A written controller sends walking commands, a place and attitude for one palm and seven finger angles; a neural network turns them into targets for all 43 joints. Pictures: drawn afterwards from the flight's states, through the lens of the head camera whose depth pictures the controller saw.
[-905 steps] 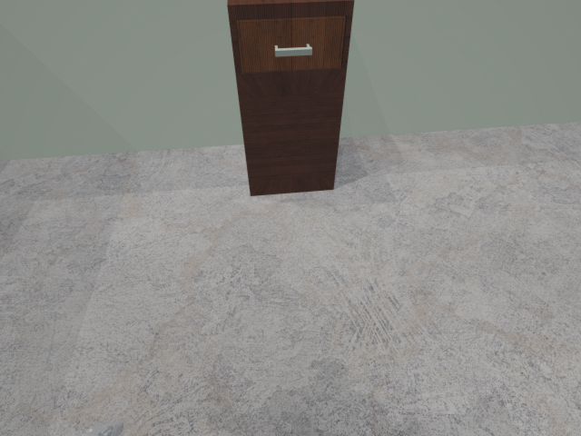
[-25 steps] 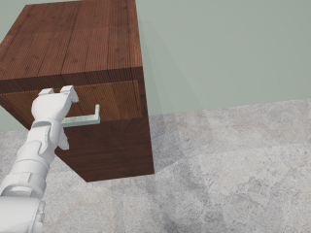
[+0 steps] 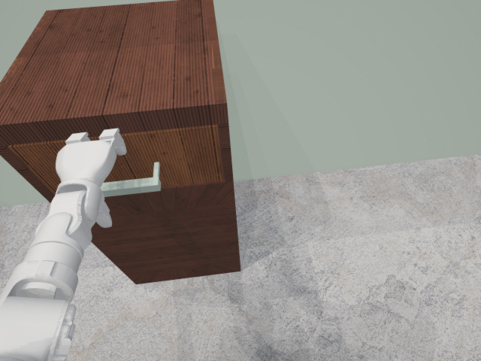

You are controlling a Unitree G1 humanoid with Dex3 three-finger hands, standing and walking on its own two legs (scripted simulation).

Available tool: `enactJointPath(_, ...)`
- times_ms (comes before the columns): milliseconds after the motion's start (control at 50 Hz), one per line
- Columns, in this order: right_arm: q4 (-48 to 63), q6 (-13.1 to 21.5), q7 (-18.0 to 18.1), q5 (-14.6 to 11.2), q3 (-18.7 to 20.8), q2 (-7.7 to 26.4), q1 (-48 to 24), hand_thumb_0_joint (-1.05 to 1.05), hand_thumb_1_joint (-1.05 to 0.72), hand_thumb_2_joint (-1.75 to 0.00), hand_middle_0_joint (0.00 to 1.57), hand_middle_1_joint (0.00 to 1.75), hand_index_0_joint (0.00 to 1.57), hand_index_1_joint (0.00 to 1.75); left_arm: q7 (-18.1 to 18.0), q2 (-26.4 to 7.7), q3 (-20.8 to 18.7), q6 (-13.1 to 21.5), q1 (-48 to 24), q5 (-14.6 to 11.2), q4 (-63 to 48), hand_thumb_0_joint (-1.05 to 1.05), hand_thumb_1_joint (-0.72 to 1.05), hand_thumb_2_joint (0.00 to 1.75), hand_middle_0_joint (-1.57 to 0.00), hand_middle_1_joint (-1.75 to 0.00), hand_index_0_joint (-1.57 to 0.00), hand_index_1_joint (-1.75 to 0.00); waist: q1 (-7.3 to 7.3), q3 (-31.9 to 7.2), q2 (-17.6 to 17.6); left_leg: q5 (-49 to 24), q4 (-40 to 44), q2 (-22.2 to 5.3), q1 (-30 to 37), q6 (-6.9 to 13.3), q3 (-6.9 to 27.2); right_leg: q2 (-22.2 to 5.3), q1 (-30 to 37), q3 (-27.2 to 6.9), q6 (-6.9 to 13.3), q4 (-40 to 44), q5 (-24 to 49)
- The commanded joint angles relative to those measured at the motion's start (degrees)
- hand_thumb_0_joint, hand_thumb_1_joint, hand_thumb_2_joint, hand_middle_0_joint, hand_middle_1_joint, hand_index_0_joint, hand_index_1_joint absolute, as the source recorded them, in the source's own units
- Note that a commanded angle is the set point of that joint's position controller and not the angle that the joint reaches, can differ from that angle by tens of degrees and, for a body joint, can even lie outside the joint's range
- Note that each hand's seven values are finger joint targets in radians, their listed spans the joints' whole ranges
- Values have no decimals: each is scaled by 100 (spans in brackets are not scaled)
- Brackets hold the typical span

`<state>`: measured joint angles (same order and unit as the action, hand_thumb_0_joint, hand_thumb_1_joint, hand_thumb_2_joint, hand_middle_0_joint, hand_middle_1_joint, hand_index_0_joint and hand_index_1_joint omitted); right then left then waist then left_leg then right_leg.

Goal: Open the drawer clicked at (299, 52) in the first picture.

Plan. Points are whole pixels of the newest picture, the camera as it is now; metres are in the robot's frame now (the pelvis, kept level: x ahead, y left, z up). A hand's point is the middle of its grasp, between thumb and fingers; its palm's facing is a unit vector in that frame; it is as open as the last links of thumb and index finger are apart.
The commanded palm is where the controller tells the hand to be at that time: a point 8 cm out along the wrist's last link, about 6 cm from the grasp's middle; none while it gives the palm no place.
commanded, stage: move the hooked fingers above the handle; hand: left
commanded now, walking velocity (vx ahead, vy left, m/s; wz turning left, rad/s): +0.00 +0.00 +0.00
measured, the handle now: (127, 178) +0.46 +0.25 -0.01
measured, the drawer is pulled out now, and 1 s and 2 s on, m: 0.00 0.00 0.00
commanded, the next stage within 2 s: none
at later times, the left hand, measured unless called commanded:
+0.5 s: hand (112, 178) +0.42 +0.25 +0.04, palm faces -0.01 -0.01 -1.00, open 13.6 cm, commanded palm +0.41 +0.26 +0.11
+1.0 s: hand (99, 178) +0.42 +0.27 +0.05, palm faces -0.03 +0.00 -1.00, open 13.7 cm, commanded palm +0.40 +0.26 +0.11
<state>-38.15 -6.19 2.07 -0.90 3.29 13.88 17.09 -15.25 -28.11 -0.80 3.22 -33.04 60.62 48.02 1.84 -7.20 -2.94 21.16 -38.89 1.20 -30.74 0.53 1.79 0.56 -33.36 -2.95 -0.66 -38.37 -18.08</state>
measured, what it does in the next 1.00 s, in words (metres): stands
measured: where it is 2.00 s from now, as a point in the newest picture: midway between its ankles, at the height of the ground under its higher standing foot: outside the picture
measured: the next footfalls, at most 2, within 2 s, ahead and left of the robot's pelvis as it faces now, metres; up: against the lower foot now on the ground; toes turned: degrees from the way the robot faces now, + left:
none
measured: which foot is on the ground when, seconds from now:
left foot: down 0.00-1.00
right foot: down 0.00-1.00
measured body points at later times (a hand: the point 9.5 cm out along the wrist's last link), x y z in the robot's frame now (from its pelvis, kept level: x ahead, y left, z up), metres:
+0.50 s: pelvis +0.01 -0.01 +0.00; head +0.07 -0.03 +0.45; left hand +0.42 +0.25 +0.10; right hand +0.09 -0.27 -0.14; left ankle -0.03 +0.12 -0.72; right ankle +0.00 -0.13 -0.72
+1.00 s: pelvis +0.00 -0.01 +0.00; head +0.06 -0.03 +0.45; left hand +0.41 +0.26 +0.11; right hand +0.07 -0.29 -0.13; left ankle -0.03 +0.12 -0.72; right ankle +0.00 -0.13 -0.72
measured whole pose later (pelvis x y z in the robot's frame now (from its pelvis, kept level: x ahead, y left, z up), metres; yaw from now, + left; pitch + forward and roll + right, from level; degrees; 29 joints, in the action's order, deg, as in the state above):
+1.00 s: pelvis +0.00 -0.01 +0.00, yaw +1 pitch +13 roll +0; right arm -39.3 -5.9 3.2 -1.1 4.4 15.5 17.7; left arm -14.1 -30.2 -1.4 4.9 -33.2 60.1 48.6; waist 1.9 -7.1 -3.0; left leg 20.9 -38.3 0.5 -30.7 -0.5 2.8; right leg 1.2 -33.4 -1.9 0.4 -38.3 -18.3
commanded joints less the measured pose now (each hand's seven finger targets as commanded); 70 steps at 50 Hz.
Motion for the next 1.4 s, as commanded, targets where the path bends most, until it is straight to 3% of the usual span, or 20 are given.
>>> enactJointPath(0, 571, 163, 98, -28, 283, 882, 210, 0, -90, -90, 20, 30, 20, 30, -119, -1376, -201, 5, -2235, -74, -1109, 0, -50, 30, -30, -120, -30, -120, 33, -1677, 190, -2119, 420, 61, 717, 190, -280, 145, 1222, 436, 294, 360, 1581)
enactJointPath(120, 465, 197, 125, 4, 313, 873, 311, 0, -90, -90, 20, 30, 20, 30, -35, -1158, 74, 202, -2694, -107, -1423, 0, -50, 30, -30, -120, -30, -120, 192, -1764, 15, -2146, 328, 57, 1054, 192, -183, 153, 942, 431, 301, 374, 1447)
enactJointPath(220, 393, 186, 108, 39, 301, 844, 356, 0, -90, -90, 20, 30, 20, 30, -230, -1376, -139, 225, -2920, -13, -1444, 0, -50, 30, -30, -120, -30, -120, 97, -1939, -287, -2437, 263, 79, 1104, 143, -162, 167, 926, 463, 348, 252, 1583)
enactJointPath(260, 392, 153, 89, 53, 292, 845, 330, 0, -90, -90, 20, 30, 20, 30, -336, -1696, -521, 119, -2548, 6, -1242, 0, -50, 30, -30, -120, -30, -120, -61, -2042, -173, -2641, 248, 90, 938, 125, -191, 168, 1177, 459, 351, 181, 1829)
enactJointPath(280, 391, 128, 91, 59, 277, 874, 309, 0, -90, -90, 20, 30, 20, 30, -355, -1765, -570, 38, -2560, 15, -1161, 0, -50, 30, -30, -120, -30, -120, -34, -2022, -97, -2601, 254, 91, 851, 129, -196, 164, 1238, 457, 345, 185, 1850)
enactJointPath(300, 423, 145, 86, 33, 281, 838, 288, 0, -90, -90, 20, 30, 20, 30, -363, -1497, -300, 16, -2750, 0, -1294, 0, -50, 30, -30, -120, -30, -120, 61, -1970, -58, -2492, 265, 91, 849, 145, -205, 159, 1179, 461, 320, 216, 1813)
enactJointPath(460, 396, 132, 141, 3, 259, 876, 250, 0, -90, -90, 20, 30, 20, 30, -313, -1811, -495, -158, -2726, 12, -1003, 0, -50, 30, -30, -120, -30, -120, 40, -1875, 223, -2208, 356, 125, 645, 202, -301, 127, 1464, 387, 276, 330, 1865)
enactJointPath(520, 429, 107, 190, 3, 245, 868, 204, 0, -90, -90, 20, 30, 20, 30, -247, -1979, -580, -110, -2717, 9, -1077, 0, -50, 30, -30, -120, -30, -120, 2, -2052, 103, -2228, 361, 142, 660, 207, -330, 105, 1624, 345, 265, 321, 1976)
enactJointPath(580, 399, 122, 219, -12, 236, 871, 209, 0, -90, -90, 20, 30, 20, 30, -168, -1874, -490, -45, -2779, -43, -904, 0, -50, 30, -30, -120, -30, -120, 107, -1743, 264, -1990, 403, 125, 556, 217, -326, 95, 1507, 347, 243, 419, 1770)
enactJointPath(620, 445, 115, 237, -20, 228, 874, 178, 0, -90, -90, 20, 30, 20, 30, -139, -2101, -698, 15, -2506, -90, -879, 0, -50, 30, -30, -120, -30, -120, -31, -1888, 239, -1932, 399, 160, 502, 228, -377, 85, 1699, 290, 231, 410, 1822)
enactJointPath(680, 432, 130, 252, -15, 239, 870, 211, 0, -90, -90, 20, 30, 20, 30, -125, -2059, -634, 121, -2694, -65, -925, 0, -50, 30, -30, -120, -30, -120, 45, -1884, 232, -1933, 382, 156, 474, 231, -360, 81, 1651, 281, 228, 414, 1830)
enactJointPath(780, 449, 138, 251, 6, 265, 868, 177, 0, -90, -90, 20, 30, 20, 30, -166, -2279, -900, 280, -2390, -69, -1080, 0, -50, 30, -30, -120, -30, -120, -80, -2111, 136, -2068, 340, 169, 397, 221, -398, 70, 1857, 238, 221, 334, 2116)
enactJointPath(840, 431, 175, 209, -31, 293, 878, 199, 0, -90, -90, 20, 30, 20, 30, -174, -1873, -551, 232, -2344, -47, -969, 0, -50, 30, -30, -120, -30, -120, 32, -1749, 105, -1939, 367, 132, 451, 210, -399, 97, 1456, 318, 232, 376, 1838)
enactJointPath(860, 439, 188, 200, -22, 303, 886, 213, 0, -90, -90, 20, 30, 20, 30, -169, -1917, -591, 241, -2326, -58, -1044, 0, -50, 30, -30, -120, -30, -120, -16, -1861, 1, -1995, 358, 134, 495, 211, -407, 97, 1513, 297, 238, 363, 1877)
enactJointPath(880, 438, 170, 199, -13, 312, 899, 222, 0, -90, -90, 20, 30, 20, 30, -157, -1965, -662, 222, -2213, -69, -938, 0, -50, 30, -30, -120, -30, -120, -4, -1922, 229, -2013, 337, 139, 456, 227, -392, 105, 1619, 285, 232, 372, 1907)
enactJointPath(1020, 437, 186, 159, -27, 335, 908, 262, 0, -90, -90, 20, 30, 20, 30, 9, -1390, -129, 236, -2339, -150, -1158, 0, -50, 30, -30, -120, -30, -120, 130, -1720, 153, -1984, 351, 112, 702, 227, -352, 109, 1297, 345, 238, 421, 1753)
enactJointPath(1160, 449, 165, 143, 26, 341, 845, 232, 0, -90, -90, 20, 30, 20, 30, -225, -1744, -583, 364, -2302, -53, -1569, 0, -50, 30, -30, -120, -30, -120, -70, -2113, -88, -2562, 288, 102, 885, 179, -277, 145, 1407, 391, 306, 229, 2043)
enactJointPath(1220, 437, 143, 92, 21, 306, 845, 178, 0, -90, -90, 20, 30, 20, 30, -324, -1803, -735, 173, -1930, -70, -1300, 0, -50, 30, -30, -120, -30, -120, -154, -1865, -44, -2570, 330, 88, 735, 152, -291, 155, 1409, 433, 315, 218, 2032)
enactJointPath(1280, 449, 142, 82, 21, 304, 867, 126, 0, -90, -90, 20, 30, 20, 30, -347, -1815, -690, 48, -2048, -26, -1353, 0, -50, 30, -30, -120, -30, -120, -120, -1878, -15, -2574, 358, 78, 763, 152, -301, 158, 1432, 440, 316, 248, 1981)
enactJointPath(1380, 480, 152, 78, -16, 307, 889, 159, 0, -90, -90, 20, 30, 20, 30, -171, -1408, -281, -119, -2131, -99, -1403, 0, -50, 30, -30, -120, -30, -120, 27, -1914, 171, -2632, 374, 47, 978, 156, -256, 159, 1386, 470, 302, 317, 1945)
